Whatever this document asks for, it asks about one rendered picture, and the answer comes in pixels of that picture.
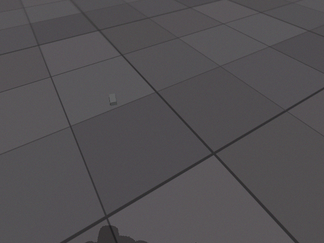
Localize small box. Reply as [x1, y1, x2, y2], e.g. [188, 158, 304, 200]
[109, 94, 117, 106]

